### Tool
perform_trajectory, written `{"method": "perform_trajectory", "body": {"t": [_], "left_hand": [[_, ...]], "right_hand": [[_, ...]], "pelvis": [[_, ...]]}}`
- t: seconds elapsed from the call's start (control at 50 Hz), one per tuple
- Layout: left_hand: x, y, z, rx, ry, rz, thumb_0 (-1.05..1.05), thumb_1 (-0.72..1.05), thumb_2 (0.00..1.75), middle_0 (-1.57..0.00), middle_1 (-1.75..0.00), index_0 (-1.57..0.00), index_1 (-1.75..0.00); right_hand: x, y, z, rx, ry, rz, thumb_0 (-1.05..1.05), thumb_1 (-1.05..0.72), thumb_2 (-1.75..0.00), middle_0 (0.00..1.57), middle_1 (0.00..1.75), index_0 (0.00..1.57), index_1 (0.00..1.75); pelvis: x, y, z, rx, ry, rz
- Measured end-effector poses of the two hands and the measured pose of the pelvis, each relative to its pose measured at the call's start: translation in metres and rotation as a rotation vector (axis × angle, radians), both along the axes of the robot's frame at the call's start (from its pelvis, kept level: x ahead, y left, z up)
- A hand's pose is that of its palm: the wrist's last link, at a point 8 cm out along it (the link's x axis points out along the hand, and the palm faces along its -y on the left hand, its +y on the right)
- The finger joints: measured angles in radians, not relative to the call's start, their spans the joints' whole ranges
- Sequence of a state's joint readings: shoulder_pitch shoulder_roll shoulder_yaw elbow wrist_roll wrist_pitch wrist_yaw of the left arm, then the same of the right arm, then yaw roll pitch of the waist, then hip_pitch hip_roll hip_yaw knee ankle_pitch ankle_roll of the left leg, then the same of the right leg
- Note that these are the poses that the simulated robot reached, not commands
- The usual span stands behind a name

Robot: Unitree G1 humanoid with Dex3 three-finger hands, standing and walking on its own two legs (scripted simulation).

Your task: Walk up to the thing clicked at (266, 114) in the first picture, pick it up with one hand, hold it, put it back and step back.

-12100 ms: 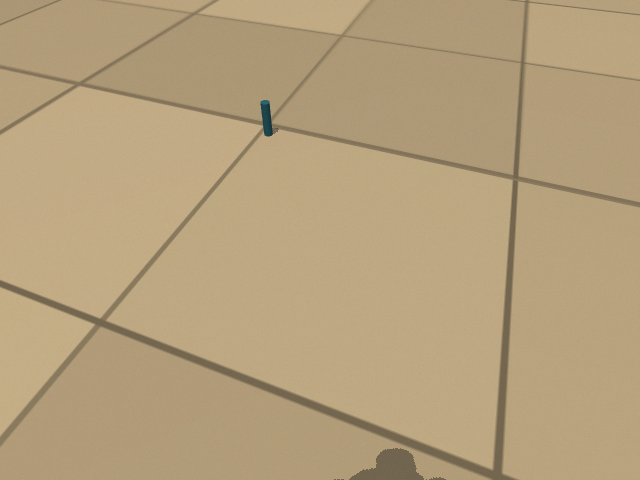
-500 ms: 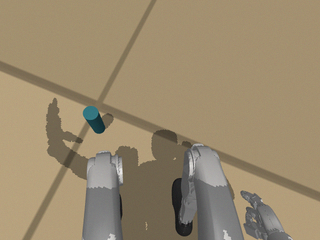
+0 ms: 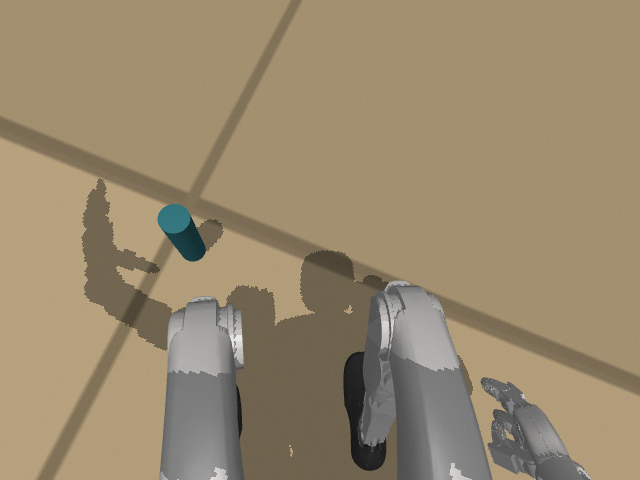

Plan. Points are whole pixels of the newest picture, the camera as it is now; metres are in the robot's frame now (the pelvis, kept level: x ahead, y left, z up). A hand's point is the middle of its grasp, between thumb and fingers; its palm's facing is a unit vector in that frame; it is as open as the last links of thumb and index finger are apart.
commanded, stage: approach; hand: left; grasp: from the side
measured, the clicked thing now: (185, 236) +0.46 +0.19 -0.29
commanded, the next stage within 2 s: close in in 0.52 s
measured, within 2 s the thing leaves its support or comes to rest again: neither
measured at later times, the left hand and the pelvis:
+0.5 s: hand (86, 241) +0.42 +0.31 -0.18, palm faces +0.02 -1.00 +0.04, open 17.1 cm; pelvis -0.01 +0.01 -0.07, yaw -4 degrees
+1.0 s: hand (156, 240) +0.44 +0.23 -0.25, palm faces +0.03 -1.00 +0.04, open 17.6 cm; pelvis -0.02 +0.02 -0.10, yaw -9 degrees
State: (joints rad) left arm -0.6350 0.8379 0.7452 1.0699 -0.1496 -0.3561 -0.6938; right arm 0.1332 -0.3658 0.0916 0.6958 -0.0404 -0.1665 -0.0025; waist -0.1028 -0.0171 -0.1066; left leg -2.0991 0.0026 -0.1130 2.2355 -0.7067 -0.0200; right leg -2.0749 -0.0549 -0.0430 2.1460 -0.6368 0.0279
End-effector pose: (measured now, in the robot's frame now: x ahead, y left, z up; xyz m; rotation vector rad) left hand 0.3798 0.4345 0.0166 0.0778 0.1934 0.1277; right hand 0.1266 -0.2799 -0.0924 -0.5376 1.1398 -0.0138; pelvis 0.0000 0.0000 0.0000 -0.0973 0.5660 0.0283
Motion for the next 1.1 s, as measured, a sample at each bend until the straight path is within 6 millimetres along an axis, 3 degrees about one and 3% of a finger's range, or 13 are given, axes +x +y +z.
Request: {"method": "perform_trajectory", "body": {"t": [0.1, 0.18, 0.26, 0.46, 0.56, 0.82, 0.94, 1.1], "left_hand": [[0.004, -0.001, -0.009, -0.011, -0.013, -0.014, -0.01, -0.51, 0.07, -0.06, -0.06, -0.04, -0.08], [0.006, -0.009, -0.03, -0.041, -0.037, -0.029, -0.01, -0.51, 0.05, -0.06, -0.07, -0.05, -0.08], [0.011, -0.025, -0.067, -0.08, -0.073, -0.048, -0.01, -0.49, 0.04, -0.06, -0.07, -0.05, -0.08], [0.017, -0.07, -0.182, -0.128, -0.065, -0.096, -0.01, -0.45, 0.07, -0.05, -0.08, -0.04, -0.09], [0.02, -0.08, -0.215, -0.115, -0.076, -0.111, -0.01, -0.45, 0.07, -0.05, -0.08, -0.03, -0.09], [0.038, -0.141, -0.264, -0.158, -0.084, -0.159, -0.01, -0.57, 0.02, -0.07, -0.08, -0.06, -0.08], [0.041, -0.149, -0.269, -0.145, -0.154, -0.082, -0.01, -0.59, 0.01, -0.07, -0.08, -0.07, -0.07], [0.033, -0.16, -0.268, -0.078, -0.134, -0.157, -0.01, -0.56, 0.01, -0.07, -0.07, -0.07, -0.06]], "right_hand": [[0.0, 0.001, -0.002, -0.008, 0.001, 0.006, 0.0, -0.91, -0.9, 0.21, 0.3, 0.21, 0.3], [0.0, 0.002, -0.005, -0.012, 0.001, 0.024, 0.0, -0.91, -0.9, 0.21, 0.3, 0.21, 0.3], [0.002, 0.005, -0.011, -0.025, 0.001, 0.064, 0.0, -0.91, -0.9, 0.21, 0.3, 0.21, 0.3], [0.006, 0.013, -0.032, -0.097, 0.044, 0.178, 0.0, -0.91, -0.9, 0.21, 0.3, 0.21, 0.3], [0.002, 0.019, -0.04, -0.134, 0.108, 0.237, 0.0, -0.91, -0.9, 0.21, 0.3, 0.21, 0.3], [-0.01, 0.035, -0.038, -0.192, 0.177, 0.32, 0.0, -0.94, -0.91, 0.21, 0.3, 0.21, 0.3], [-0.021, 0.037, -0.031, -0.229, 0.218, 0.347, 0.0, -0.94, -0.9, 0.21, 0.3, 0.21, 0.3], [-0.04, 0.034, -0.027, -0.245, 0.269, 0.351, 0.0, -0.93, -0.9, 0.21, 0.3, 0.21, 0.3]], "pelvis": [[-0.001, 0.002, -0.005, -0.004, 0.0, 0.0], [-0.001, 0.003, -0.012, -0.01, -0.005, -0.004], [-0.003, 0.004, -0.025, -0.02, -0.024, -0.011], [-0.008, 0.008, -0.068, -0.068, -0.119, -0.034], [-0.011, 0.01, -0.081, -0.095, -0.165, -0.044], [-0.013, 0.021, -0.095, -0.171, -0.25, -0.069], [-0.019, 0.024, -0.099, -0.197, -0.293, -0.076], [-0.026, 0.026, -0.1, -0.209, -0.315, -0.079]]}}
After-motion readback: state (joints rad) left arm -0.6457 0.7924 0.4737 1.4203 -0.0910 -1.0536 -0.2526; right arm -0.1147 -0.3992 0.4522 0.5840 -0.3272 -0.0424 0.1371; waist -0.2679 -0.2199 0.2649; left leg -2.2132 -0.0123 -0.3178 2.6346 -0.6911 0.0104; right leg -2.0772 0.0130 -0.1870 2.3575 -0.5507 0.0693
